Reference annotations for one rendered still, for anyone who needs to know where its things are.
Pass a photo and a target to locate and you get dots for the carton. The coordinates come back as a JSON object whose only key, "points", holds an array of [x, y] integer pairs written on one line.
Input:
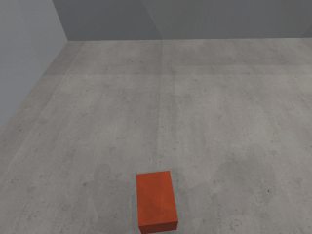
{"points": [[156, 205]]}

